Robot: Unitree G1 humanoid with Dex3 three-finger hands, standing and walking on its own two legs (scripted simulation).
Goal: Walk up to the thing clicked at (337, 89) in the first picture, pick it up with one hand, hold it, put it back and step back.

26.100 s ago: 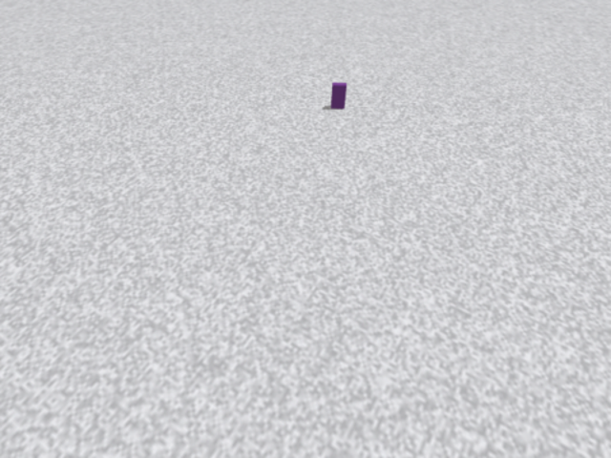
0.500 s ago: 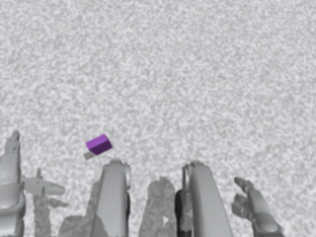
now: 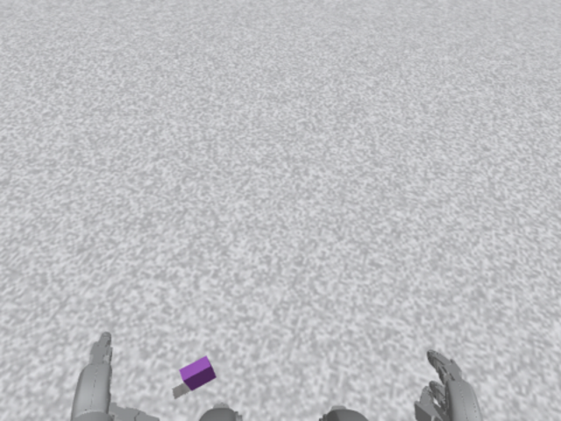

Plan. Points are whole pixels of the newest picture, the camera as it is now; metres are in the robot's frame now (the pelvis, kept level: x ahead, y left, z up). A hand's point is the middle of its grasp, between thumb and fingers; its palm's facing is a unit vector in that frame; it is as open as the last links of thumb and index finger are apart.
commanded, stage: home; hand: left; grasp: from the side
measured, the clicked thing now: (198, 373) +0.34 +0.22 -0.62
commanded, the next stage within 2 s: stand in 1.88 s
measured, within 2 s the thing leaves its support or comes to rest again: neither
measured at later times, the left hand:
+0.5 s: hand (143, 411) +0.16 +0.18 -0.03, palm faces +0.11 -0.95 -0.29, open 17.7 cm
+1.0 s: hand out of the picture +0.15 +0.16 -0.03, palm faces +0.10 -0.95 -0.29, open 17.6 cm
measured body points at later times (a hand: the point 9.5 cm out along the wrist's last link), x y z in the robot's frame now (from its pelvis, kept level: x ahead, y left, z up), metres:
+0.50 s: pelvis +0.00 +0.00 +0.03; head +0.02 +0.00 +0.47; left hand +0.15 +0.23 -0.01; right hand +0.17 -0.24 -0.04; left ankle +0.01 +0.13 -0.66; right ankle +0.00 -0.14 -0.66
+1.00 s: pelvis -0.01 -0.02 +0.03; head +0.00 -0.02 +0.48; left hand +0.14 +0.21 -0.01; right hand +0.15 -0.26 -0.05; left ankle +0.01 +0.13 -0.66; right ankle +0.00 -0.14 -0.66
